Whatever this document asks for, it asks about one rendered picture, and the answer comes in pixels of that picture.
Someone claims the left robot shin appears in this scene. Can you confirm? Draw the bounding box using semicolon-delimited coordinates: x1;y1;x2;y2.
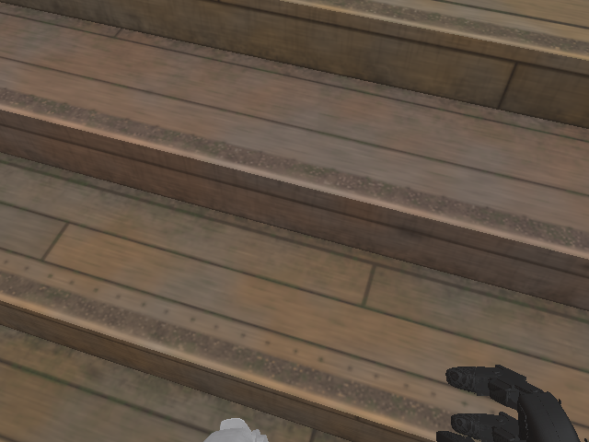
220;418;252;434

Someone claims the robot right hand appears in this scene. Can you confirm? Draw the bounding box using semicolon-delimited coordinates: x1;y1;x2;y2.
436;365;588;442

